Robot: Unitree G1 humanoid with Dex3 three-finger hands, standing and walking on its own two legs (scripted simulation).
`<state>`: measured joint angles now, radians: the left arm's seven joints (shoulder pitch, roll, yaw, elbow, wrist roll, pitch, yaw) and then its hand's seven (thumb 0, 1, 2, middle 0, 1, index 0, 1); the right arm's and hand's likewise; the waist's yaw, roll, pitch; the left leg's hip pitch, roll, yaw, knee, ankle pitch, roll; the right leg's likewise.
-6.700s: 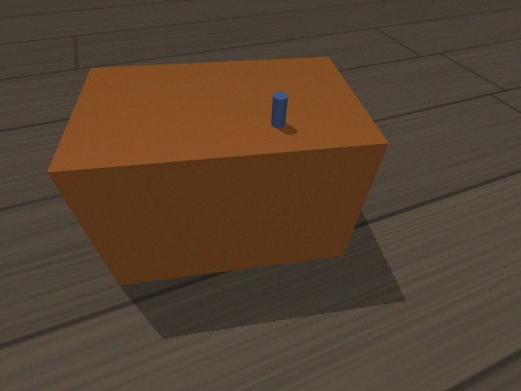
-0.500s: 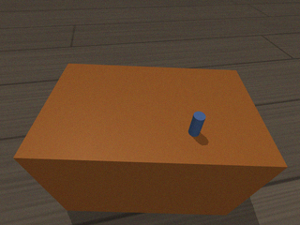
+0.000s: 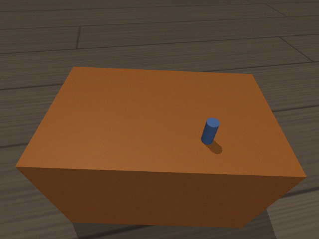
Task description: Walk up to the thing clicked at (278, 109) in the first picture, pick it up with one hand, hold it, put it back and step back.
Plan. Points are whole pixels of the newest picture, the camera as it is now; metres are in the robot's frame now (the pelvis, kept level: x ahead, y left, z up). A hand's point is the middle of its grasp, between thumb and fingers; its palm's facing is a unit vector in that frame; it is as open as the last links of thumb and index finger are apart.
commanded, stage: rise first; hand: right
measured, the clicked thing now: (209, 131) +0.51 -0.18 -0.08
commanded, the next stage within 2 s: go down in 1.58 s
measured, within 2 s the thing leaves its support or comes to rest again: neither
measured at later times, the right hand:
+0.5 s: hand out of the picture +0.17 -0.25 -0.09, palm faces +0.23 +0.92 -0.33, open 15.4 cm
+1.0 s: hand (267, 224) +0.19 -0.25 -0.03, palm faces +0.25 +0.91 -0.32, open 17.4 cm
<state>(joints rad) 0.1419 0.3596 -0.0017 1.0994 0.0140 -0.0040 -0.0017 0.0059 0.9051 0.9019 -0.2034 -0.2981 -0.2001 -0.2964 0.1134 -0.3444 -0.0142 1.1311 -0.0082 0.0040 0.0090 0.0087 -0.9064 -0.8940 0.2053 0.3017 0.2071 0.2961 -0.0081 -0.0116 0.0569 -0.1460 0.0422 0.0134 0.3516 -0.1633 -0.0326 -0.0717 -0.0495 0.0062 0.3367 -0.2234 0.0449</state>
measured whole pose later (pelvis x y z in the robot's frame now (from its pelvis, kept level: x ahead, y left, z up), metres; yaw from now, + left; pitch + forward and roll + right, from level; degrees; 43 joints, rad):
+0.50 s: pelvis +0.00 +0.00 -0.01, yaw +0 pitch +1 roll +0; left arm 0.19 0.24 0.11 0.72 -0.03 -0.07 0.07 0.00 -0.14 0.15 -0.06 -0.06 -0.06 -0.06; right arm 0.25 -0.27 -0.13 0.56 0.05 -0.06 -0.06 0.01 0.12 -0.15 0.06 0.06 0.07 0.05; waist -0.02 -0.03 0.01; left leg -0.24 0.05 0.02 0.43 -0.20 -0.04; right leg -0.18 -0.05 0.01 0.44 -0.28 0.04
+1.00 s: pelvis +0.02 -0.01 -0.01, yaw +0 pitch -1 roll +0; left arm 0.26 0.22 0.12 0.59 -0.01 -0.09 0.06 -0.01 -0.52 0.06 -0.07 -0.06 -0.06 -0.06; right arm 0.39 -0.26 -0.16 0.19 0.04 -0.08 -0.05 -0.01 0.51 -0.05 0.05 0.06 0.06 0.05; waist -0.03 -0.03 0.03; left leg -0.18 0.05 0.01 0.43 -0.23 -0.05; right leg -0.12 -0.04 0.01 0.44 -0.30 0.03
